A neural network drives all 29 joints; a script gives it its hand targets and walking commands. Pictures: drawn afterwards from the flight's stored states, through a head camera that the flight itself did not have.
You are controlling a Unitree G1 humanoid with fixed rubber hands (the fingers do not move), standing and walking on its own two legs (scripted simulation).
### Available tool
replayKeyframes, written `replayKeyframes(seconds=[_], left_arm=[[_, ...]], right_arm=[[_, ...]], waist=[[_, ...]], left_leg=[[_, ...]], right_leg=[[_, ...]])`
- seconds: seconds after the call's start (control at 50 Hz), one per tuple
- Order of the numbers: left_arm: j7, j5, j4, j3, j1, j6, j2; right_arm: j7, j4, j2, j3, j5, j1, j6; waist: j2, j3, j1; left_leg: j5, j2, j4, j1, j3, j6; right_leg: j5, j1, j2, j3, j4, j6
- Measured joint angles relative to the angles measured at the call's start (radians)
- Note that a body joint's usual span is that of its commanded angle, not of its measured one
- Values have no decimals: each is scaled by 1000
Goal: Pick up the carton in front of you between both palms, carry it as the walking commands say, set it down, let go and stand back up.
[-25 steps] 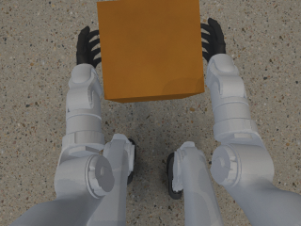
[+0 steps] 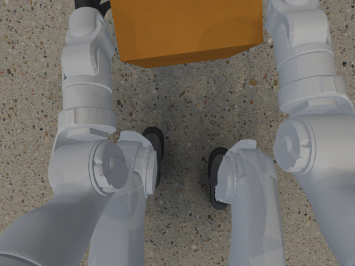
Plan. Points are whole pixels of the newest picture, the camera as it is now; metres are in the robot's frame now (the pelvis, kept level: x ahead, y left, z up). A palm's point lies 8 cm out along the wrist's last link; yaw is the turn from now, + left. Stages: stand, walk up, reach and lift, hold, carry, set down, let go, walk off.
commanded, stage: set down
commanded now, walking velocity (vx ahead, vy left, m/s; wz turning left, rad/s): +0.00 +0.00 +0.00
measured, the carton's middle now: (182, 4) +0.56 +0.05 -0.23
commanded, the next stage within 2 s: none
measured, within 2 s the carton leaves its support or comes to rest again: rests again in 0.82 s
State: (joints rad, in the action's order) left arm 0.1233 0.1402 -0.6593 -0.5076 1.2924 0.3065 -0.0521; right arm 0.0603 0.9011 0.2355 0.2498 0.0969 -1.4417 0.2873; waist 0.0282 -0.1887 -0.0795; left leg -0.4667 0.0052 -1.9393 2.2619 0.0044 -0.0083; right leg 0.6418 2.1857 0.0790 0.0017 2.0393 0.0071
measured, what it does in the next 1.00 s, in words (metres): lowers itself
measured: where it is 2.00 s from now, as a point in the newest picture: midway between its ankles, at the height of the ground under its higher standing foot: (184, 178)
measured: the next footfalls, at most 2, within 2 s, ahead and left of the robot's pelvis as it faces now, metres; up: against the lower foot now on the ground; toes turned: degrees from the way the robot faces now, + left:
none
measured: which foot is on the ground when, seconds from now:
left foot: down 0.00-1.00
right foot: down 0.00-1.00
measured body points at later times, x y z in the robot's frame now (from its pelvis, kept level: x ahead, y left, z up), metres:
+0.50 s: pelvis +0.00 -0.01 -0.04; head +0.38 -0.01 +0.20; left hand +0.55 +0.20 -0.20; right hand +0.59 -0.10 -0.22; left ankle +0.13 +0.12 -0.39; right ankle +0.08 -0.11 -0.39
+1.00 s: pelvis +0.00 +0.00 -0.05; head +0.38 -0.02 +0.18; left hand +0.54 +0.22 -0.23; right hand +0.59 -0.09 -0.23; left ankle +0.13 +0.12 -0.39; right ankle +0.08 -0.11 -0.39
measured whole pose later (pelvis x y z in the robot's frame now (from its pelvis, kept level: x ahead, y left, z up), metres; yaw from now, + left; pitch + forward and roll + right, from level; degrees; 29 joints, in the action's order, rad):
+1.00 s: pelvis +0.00 +0.00 -0.05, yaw +0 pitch +37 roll +3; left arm -0.01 0.08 -0.98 -0.55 1.46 0.22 -0.26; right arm -0.02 1.05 0.25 0.21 0.12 -1.59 0.21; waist -0.03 -0.41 -0.09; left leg -0.53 -0.02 -2.14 2.26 -0.01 -0.05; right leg 0.70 2.20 0.11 0.01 2.26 0.02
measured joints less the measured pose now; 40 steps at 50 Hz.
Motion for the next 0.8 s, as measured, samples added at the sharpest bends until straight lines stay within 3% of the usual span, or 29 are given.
replayKeyframes(seconds=[0.14, 0.3, 0.4, 0.58, 0.8], left_arm=[[-24, -41, -107, 10, 97, -11, -66], [-48, -100, -144, 40, 102, -28, -105], [-57, -102, -178, 40, 96, -35, -112], [-81, -78, -243, 21, 140, -44, -128], [-108, -51, -296, -23, 169, -77, -167]], right_arm=[[21, 69, 43, -72, -37, -61, -24], [48, 87, 60, -140, -87, -78, -28], [51, 119, 56, -145, -91, -76, -31], [31, 184, 67, -133, -69, -116, -47], [-31, 191, 52, -103, -33, -150, -57]], waist=[[-26, -58, -26], [-31, -79, -37], [-30, -75, -41], [-33, -119, -49], [-41, -181, -33]], left_leg=[[-31, -5, -77, 26, 4, -11], [-61, -31, -136, 48, -19, -47], [-63, -27, -153, 52, -22, -46], [-47, -17, -165, 42, -15, -40], [-50, -19, -188, 17, -15, -40]], right_leg=[[40, 28, 1, 3, 89, 10], [62, 57, 14, 2, 150, 16], [59, 62, 24, 0, 163, 14], [35, 61, 36, 9, 175, 5], [41, 35, 35, 6, 199, 7]])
